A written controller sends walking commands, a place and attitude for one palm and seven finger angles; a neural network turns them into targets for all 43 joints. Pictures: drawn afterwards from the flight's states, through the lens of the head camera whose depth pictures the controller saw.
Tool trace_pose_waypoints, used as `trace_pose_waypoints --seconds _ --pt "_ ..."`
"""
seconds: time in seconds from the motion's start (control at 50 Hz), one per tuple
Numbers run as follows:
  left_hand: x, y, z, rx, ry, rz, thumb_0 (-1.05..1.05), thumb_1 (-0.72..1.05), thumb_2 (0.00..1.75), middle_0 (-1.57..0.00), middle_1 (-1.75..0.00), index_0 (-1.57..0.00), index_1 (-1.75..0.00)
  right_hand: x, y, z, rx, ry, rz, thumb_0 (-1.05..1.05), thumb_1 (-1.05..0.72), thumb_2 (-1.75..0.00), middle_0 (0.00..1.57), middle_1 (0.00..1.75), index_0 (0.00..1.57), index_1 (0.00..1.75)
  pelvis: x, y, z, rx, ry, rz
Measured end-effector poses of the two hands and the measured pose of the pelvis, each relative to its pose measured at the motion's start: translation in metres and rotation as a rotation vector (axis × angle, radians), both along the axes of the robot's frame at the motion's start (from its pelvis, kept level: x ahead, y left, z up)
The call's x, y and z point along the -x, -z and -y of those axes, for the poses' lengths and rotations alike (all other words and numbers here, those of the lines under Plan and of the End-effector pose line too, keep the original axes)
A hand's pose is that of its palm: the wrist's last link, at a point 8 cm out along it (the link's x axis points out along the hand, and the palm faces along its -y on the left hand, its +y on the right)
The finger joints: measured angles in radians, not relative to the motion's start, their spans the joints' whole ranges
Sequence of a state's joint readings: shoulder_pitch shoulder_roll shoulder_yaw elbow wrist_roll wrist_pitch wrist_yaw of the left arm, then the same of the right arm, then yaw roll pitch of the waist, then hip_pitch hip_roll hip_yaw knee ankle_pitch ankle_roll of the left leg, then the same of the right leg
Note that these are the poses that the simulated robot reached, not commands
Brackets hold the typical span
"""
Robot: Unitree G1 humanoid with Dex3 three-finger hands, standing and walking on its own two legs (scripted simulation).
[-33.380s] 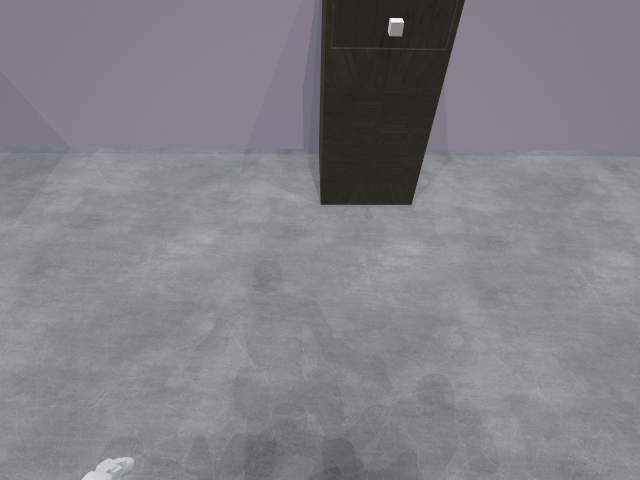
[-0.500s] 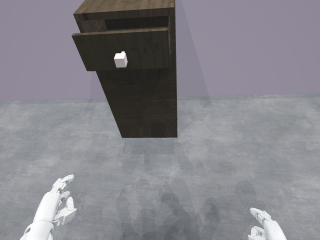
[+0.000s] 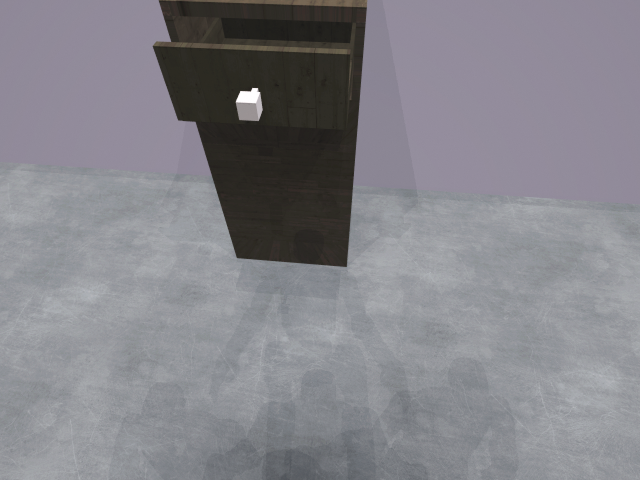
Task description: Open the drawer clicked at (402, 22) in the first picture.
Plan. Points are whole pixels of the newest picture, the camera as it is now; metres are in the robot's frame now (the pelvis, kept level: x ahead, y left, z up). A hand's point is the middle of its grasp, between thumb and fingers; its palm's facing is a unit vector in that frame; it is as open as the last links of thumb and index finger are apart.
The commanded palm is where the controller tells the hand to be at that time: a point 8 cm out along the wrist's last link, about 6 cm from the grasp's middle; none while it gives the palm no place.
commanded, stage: let the arm hang, fingers relaxed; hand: left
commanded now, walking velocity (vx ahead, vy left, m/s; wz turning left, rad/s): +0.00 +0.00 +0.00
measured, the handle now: (251, 100) +0.78 +0.19 +0.04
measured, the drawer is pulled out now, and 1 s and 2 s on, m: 0.13 0.13 0.13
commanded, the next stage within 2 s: look to check the result in 0.44 s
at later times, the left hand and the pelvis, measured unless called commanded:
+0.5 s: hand out of the picture +0.14 +0.22 -0.15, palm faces -0.05 -0.95 -0.32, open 7.4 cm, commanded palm none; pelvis +0.03 -0.01 +0.01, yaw -1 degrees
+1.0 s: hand out of the picture +0.13 +0.22 -0.15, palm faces -0.04 -0.94 -0.35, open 7.4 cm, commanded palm none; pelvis +0.05 -0.02 +0.01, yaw -1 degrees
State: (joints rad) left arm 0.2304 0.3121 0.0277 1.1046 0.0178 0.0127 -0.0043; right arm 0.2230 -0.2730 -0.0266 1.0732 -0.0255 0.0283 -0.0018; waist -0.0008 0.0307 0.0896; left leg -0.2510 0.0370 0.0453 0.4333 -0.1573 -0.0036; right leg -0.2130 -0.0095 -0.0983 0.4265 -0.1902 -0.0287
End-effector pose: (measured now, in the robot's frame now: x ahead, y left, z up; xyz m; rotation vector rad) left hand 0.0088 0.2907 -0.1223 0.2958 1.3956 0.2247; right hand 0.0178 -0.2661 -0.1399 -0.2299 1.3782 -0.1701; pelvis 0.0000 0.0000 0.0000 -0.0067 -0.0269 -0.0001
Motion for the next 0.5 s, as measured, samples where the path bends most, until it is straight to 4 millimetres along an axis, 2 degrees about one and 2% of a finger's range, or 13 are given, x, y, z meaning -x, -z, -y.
trace_pose_waypoints --seconds 0.14,0.3,0.4,0.5 --pt "-0.047 -0.013 -0.005 -0.033 0.036 0.102 0.01 0.91 0.90 -0.20 -0.30 -0.20 -0.30 -0.033 0.002 0.001 -0.020 -0.014 0.072 0.01 -0.90 -0.90 0.21 0.30 0.20 0.30 -0.008 -0.003 0.001 -0.008 0.004 0.001" --pt "-0.098 -0.017 0.011 -0.009 0.086 0.191 0.01 0.91 0.90 -0.20 -0.30 -0.20 -0.30 -0.062 -0.006 0.013 0.001 -0.022 0.119 0.01 -0.90 -0.90 0.21 0.30 0.20 0.30 -0.020 -0.005 0.005 -0.012 0.007 -0.002" --pt "-0.116 -0.015 0.021 0.012 0.103 0.209 0.01 0.90 0.90 -0.21 -0.30 -0.20 -0.30 -0.073 -0.011 0.024 0.024 -0.023 0.124 0.01 -0.90 -0.90 0.21 0.30 0.20 0.30 -0.026 -0.006 0.008 -0.014 0.008 -0.005" --pt "-0.123 -0.013 0.027 0.021 0.104 0.200 0.01 0.90 0.90 -0.21 -0.30 -0.20 -0.30 -0.078 -0.015 0.034 0.044 -0.022 0.115 0.01 -0.90 -0.90 0.21 0.30 0.20 0.30 -0.033 -0.007 0.012 -0.014 0.009 -0.009"
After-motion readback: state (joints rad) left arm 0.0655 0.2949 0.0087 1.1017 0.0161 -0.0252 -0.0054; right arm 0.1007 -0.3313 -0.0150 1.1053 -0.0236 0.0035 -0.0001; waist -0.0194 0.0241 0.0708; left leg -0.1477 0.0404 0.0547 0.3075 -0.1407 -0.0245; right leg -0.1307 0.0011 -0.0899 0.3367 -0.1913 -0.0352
